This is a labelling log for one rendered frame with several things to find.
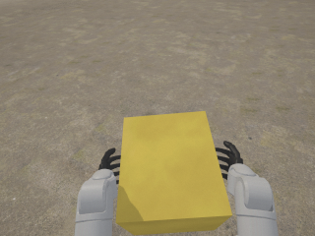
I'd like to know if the left robot hand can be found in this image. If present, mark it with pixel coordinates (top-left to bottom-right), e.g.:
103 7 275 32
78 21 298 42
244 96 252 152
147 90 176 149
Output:
98 147 121 184

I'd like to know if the right robot hand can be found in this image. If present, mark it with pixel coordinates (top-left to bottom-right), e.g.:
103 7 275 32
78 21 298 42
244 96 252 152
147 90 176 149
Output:
215 141 243 180

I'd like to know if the left robot forearm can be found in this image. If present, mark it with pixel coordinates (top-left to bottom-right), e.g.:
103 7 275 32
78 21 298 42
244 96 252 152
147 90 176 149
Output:
74 168 117 236

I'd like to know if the carton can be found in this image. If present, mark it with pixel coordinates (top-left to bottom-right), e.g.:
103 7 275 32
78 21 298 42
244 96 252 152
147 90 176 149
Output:
115 111 232 236

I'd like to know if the right robot forearm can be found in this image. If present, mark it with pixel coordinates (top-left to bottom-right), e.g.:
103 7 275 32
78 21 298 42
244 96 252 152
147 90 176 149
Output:
227 163 279 236

